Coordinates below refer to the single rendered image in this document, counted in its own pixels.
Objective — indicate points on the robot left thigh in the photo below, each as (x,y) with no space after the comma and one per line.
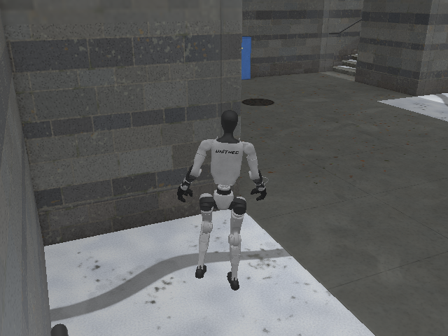
(206,203)

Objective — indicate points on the robot right upper arm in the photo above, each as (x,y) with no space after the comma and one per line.
(252,160)

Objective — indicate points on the left robot hand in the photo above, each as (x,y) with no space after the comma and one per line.
(183,192)

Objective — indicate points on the right robot hand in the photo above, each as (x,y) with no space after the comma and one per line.
(263,193)

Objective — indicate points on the robot right forearm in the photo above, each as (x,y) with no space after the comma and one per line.
(259,182)

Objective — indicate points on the robot left upper arm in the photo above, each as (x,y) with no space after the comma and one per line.
(200,156)

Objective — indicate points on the robot left forearm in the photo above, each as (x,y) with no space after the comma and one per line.
(188,180)

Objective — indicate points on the left robot shin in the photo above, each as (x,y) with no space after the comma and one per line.
(203,246)

